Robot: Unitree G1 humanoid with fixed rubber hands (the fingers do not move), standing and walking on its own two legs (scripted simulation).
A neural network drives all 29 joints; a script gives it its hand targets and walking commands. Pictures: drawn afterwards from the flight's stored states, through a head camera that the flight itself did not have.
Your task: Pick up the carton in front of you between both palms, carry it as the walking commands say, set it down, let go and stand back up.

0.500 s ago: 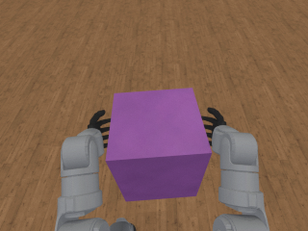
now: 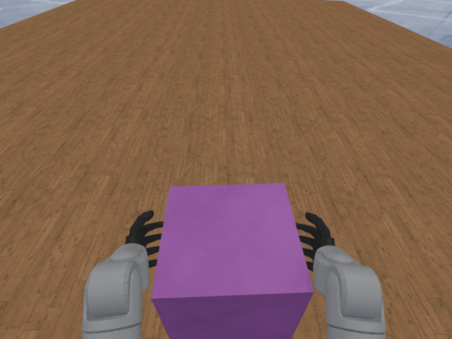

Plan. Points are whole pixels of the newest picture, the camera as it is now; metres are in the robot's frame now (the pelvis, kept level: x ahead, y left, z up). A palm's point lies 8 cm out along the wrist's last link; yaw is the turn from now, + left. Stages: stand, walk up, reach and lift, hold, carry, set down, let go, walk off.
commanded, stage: carry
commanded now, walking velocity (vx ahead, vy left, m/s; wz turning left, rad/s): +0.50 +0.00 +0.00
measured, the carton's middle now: (229, 270) +0.28 +0.00 +0.01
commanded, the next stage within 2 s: hold in 1.80 s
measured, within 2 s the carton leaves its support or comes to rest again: neither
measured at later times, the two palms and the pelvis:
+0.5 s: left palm (172, 166) +0.49 +0.13 +0.09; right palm (302, 165) +0.50 -0.17 +0.09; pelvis +0.23 -0.03 -0.01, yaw +1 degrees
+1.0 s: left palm (172, 161) +0.55 +0.14 +0.06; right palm (291, 163) +0.55 -0.16 +0.06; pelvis +0.28 -0.01 -0.01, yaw +0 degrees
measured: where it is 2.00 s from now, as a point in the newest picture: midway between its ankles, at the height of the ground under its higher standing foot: outside the picture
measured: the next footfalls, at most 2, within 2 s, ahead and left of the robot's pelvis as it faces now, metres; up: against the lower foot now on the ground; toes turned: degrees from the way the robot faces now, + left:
right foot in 0.12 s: +0.28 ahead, -0.13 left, +0.00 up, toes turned -5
left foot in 0.44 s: +0.31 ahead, +0.11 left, +0.00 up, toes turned -11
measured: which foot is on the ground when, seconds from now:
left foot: down 0.00-0.14, up 0.16-0.42, down 0.44-1.00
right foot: up 0.00-0.10, down 0.12-1.00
